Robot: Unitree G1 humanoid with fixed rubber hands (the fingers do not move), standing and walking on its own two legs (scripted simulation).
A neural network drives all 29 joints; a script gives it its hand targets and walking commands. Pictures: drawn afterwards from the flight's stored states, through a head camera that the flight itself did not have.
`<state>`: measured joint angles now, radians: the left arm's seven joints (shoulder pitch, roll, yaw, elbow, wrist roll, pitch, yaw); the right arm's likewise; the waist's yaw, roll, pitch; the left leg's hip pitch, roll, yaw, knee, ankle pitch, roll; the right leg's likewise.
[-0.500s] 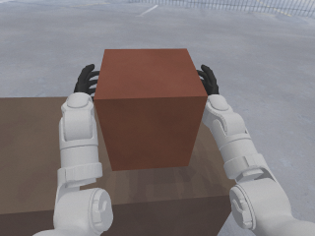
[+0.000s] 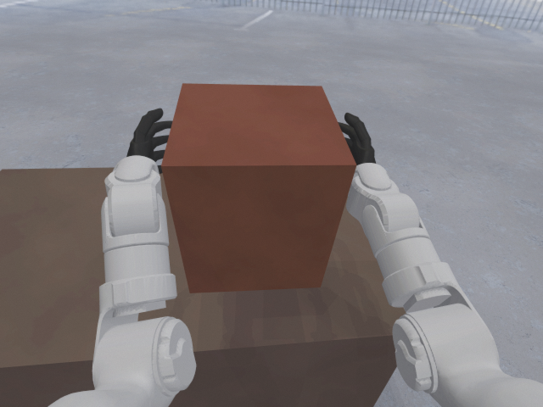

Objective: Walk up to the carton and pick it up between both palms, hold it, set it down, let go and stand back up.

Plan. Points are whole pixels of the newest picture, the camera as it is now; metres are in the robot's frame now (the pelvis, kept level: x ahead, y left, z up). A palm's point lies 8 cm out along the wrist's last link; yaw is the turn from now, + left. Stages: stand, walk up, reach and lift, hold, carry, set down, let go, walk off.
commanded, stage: hold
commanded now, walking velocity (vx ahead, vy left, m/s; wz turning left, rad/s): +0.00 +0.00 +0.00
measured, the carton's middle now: (255, 190) +0.39 +0.01 +0.18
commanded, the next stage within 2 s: none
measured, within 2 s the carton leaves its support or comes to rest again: neither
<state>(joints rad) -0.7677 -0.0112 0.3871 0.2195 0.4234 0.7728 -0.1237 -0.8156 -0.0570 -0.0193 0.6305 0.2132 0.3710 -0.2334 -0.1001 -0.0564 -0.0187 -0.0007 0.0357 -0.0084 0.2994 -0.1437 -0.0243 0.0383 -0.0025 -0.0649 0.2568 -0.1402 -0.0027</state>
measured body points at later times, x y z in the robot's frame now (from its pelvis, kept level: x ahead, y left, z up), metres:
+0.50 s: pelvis +0.00 +0.00 +0.00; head -0.07 +0.03 +0.44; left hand +0.38 +0.16 +0.24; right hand +0.38 -0.15 +0.23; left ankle +0.03 +0.13 -0.75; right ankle +0.01 -0.11 -0.75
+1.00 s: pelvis +0.00 +0.00 +0.00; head -0.07 +0.03 +0.44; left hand +0.38 +0.16 +0.24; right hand +0.38 -0.15 +0.24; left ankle +0.03 +0.13 -0.75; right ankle +0.01 -0.11 -0.75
